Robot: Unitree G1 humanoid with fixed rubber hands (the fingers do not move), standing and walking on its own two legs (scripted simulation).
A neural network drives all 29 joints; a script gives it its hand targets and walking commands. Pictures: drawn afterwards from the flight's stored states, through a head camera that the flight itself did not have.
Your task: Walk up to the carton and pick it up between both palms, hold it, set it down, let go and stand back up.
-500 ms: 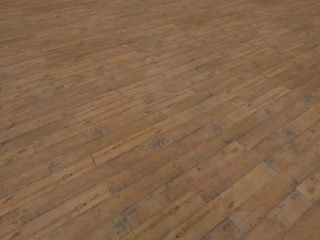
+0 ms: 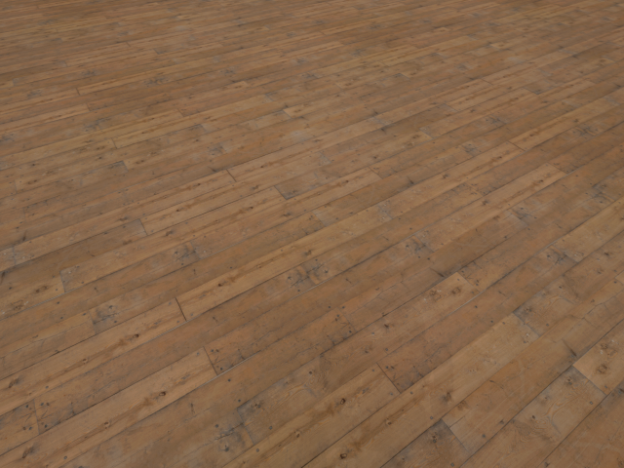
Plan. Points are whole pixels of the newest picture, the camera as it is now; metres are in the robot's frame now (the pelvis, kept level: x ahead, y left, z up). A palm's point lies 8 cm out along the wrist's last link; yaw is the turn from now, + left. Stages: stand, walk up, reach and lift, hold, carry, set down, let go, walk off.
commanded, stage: stand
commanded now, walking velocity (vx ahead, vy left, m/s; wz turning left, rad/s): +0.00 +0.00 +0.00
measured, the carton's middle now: out of the picture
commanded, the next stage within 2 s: walk up in 0.26 s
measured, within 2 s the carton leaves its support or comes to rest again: neither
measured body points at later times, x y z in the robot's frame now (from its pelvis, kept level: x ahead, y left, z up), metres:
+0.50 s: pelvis +0.00 +0.00 +0.00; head +0.02 +0.00 +0.45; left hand -0.01 +0.20 -0.17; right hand -0.02 -0.21 -0.17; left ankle +0.00 +0.12 -0.74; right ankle +0.01 -0.12 -0.74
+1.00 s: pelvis -0.08 -0.07 -0.01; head -0.04 -0.08 +0.44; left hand +0.08 +0.17 -0.14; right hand -0.02 -0.38 -0.12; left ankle -0.05 +0.02 -0.69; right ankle -0.05 -0.19 -0.74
